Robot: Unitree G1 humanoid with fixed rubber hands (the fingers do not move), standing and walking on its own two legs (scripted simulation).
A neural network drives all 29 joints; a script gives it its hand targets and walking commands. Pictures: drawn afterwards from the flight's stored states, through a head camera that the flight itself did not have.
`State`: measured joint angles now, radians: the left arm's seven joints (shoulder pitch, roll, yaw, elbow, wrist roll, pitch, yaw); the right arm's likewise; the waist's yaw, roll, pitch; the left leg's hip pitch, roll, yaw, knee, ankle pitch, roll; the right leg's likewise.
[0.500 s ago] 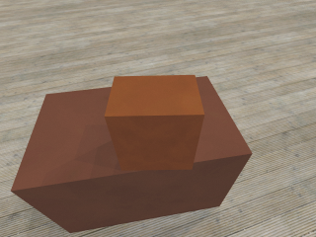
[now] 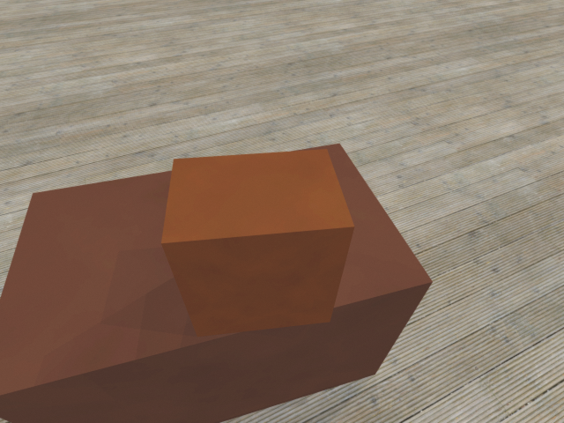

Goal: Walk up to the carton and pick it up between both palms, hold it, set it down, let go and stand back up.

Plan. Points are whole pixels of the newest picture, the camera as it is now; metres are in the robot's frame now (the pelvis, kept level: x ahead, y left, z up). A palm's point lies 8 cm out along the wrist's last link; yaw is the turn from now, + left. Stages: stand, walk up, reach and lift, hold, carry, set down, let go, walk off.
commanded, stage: walk up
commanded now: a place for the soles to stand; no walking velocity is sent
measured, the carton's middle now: (258, 247) +0.43 +0.04 -0.03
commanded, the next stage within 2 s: reach and lift in 1.36 s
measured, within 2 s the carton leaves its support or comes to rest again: neither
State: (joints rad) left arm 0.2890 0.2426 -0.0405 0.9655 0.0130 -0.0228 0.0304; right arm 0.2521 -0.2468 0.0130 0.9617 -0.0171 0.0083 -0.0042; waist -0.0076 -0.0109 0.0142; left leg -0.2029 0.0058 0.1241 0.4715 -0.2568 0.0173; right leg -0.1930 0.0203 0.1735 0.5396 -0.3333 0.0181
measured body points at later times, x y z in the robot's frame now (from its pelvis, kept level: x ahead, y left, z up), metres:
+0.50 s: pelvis +0.00 -0.01 +0.00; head +0.01 -0.02 +0.45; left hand +0.07 +0.25 -0.14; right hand +0.02 -0.28 -0.15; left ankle +0.00 +0.11 -0.74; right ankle -0.02 -0.14 -0.74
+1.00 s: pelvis -0.01 +0.00 +0.00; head -0.01 -0.01 +0.45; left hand +0.06 +0.26 -0.14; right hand -0.03 -0.27 -0.15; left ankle +0.00 +0.11 -0.74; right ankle -0.02 -0.14 -0.74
